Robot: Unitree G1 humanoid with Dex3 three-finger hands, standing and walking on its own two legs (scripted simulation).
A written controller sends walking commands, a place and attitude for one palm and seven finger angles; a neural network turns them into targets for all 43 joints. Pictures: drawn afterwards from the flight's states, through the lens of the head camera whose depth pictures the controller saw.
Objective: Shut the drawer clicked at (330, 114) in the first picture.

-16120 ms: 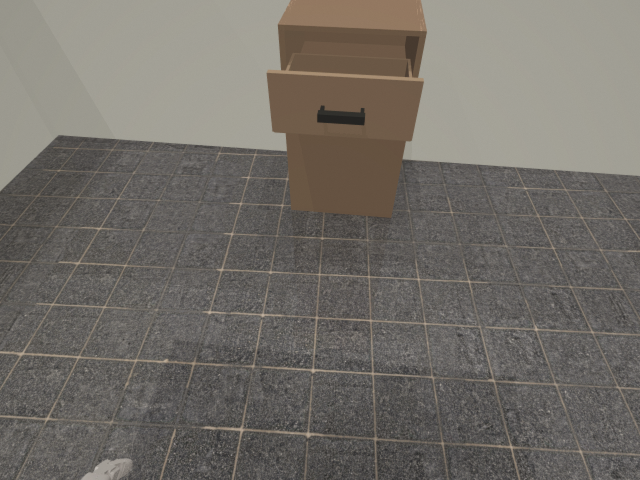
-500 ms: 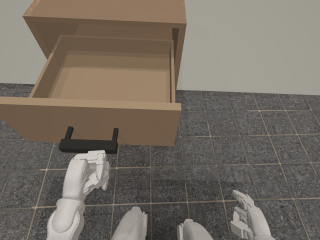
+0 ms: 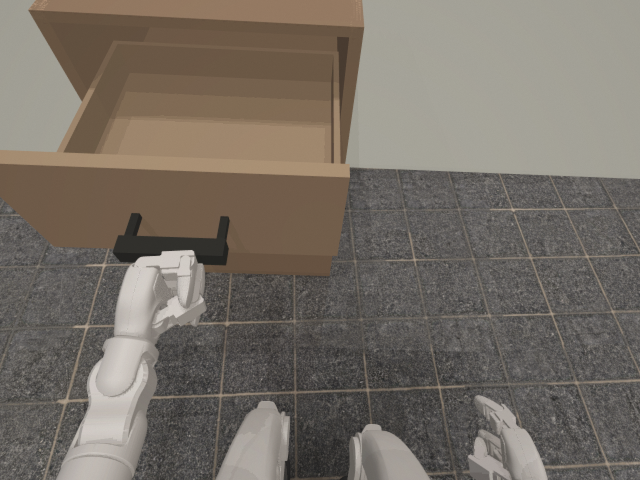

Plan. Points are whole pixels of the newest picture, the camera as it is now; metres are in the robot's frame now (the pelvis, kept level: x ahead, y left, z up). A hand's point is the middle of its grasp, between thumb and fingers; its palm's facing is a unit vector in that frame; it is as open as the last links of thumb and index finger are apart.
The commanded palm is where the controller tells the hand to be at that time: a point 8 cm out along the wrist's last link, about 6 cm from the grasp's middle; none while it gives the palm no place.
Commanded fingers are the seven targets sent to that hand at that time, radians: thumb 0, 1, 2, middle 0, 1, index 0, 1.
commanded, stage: push the drawer shut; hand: left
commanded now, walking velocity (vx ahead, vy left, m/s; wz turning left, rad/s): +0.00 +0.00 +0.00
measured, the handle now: (176, 236) +0.40 +0.20 +0.04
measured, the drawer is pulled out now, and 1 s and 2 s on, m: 0.26 0.14 0.01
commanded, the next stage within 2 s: none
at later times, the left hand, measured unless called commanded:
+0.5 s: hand (207, 248) +0.39 +0.16 +0.03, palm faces +0.01 -1.00 -0.06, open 3.5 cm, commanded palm +0.38 +0.21 +0.04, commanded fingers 0.00 0.90 0.90 -1.40 -1.60 -1.40 -1.60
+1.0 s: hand (214, 211) +0.44 +0.16 +0.03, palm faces +0.03 -1.00 -0.06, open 3.4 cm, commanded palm +0.45 +0.21 +0.04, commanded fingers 0.00 0.90 0.90 -1.40 -1.60 -1.40 -1.60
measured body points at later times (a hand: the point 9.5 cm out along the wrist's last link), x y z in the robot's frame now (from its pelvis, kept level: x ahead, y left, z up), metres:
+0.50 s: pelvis +0.00 +0.02 +0.01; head +0.10 +0.03 +0.45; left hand +0.38 +0.22 +0.03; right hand +0.11 -0.24 -0.10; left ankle +0.06 +0.10 -0.62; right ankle +0.01 -0.09 -0.62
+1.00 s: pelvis -0.01 +0.01 +0.00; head +0.11 +0.04 +0.43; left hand +0.44 +0.22 +0.03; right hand +0.07 -0.25 -0.12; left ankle +0.06 +0.10 -0.62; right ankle +0.01 -0.09 -0.62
